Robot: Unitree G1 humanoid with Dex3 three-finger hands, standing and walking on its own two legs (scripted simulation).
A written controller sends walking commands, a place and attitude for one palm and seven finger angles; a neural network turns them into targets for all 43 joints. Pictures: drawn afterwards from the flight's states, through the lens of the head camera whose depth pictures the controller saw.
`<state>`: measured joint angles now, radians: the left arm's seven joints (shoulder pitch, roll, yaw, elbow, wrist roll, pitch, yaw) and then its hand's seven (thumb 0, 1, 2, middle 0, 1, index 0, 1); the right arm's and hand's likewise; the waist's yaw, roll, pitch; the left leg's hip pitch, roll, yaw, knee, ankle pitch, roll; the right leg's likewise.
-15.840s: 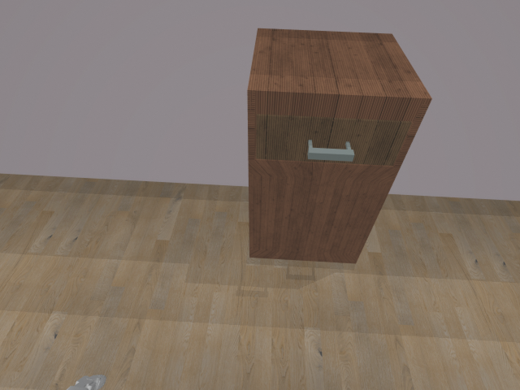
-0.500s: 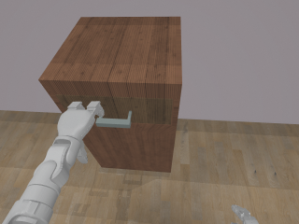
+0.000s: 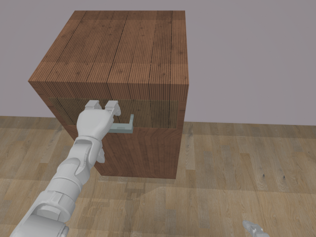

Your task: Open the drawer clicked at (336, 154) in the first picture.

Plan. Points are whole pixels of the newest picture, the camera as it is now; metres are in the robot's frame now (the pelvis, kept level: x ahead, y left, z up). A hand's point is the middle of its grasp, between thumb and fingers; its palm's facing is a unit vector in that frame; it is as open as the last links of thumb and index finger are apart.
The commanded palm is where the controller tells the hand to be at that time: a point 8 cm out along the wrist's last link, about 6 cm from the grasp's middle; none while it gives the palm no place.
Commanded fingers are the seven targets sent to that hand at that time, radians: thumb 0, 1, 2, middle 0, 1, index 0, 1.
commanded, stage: move the hooked fingers above the handle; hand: left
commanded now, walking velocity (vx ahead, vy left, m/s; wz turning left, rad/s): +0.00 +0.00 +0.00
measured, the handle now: (115, 122) +0.48 +0.18 -0.08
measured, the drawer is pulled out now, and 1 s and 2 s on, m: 0.00 0.00 0.00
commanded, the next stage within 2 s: none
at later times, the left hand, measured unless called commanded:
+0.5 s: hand (117, 122) +0.44 +0.15 -0.02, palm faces +0.06 -0.05 -1.00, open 13.8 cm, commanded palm +0.41 +0.18 +0.04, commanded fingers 0.00 -0.50 0.30 -0.30 -1.20 -0.30 -1.20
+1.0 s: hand (115, 125) +0.43 +0.15 -0.02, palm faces +0.09 -0.07 -0.99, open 13.8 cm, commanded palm +0.40 +0.18 +0.04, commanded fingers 0.00 -0.50 0.30 -0.30 -1.20 -0.30 -1.20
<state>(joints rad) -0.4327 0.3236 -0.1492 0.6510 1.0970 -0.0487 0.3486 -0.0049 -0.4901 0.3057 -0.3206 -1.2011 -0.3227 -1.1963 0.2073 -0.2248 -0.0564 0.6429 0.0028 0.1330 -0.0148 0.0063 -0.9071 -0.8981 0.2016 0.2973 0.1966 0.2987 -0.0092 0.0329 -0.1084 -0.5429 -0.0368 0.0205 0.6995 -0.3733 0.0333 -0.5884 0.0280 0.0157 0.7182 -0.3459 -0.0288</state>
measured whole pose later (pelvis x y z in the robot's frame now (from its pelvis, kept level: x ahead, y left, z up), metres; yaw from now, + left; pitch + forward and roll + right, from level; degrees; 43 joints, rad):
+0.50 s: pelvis -0.01 +0.01 -0.02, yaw -1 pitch +19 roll +0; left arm -0.68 0.29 -0.10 0.95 1.15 -0.03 0.52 0.00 -0.49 0.31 -0.36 -1.24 -0.32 -1.20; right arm 0.30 -0.24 -0.08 0.69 -0.03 0.14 0.01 0.00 -0.91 -0.90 0.20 0.30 0.20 0.30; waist -0.09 0.05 -0.16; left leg -0.78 -0.03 0.03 0.87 -0.43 0.04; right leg -0.82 0.04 0.02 0.86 -0.38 -0.02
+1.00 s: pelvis -0.02 +0.01 -0.03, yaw +0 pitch +18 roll +0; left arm -0.67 0.28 -0.12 0.93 1.16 -0.05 0.52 0.00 -0.49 0.31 -0.32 -1.20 -0.32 -1.20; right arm 0.26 -0.25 -0.08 0.66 -0.03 0.11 0.00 0.00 -0.91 -0.90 0.20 0.30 0.20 0.30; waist -0.08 0.04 -0.17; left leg -0.79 -0.04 0.02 0.90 -0.43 0.05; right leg -0.82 0.03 0.01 0.88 -0.38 -0.02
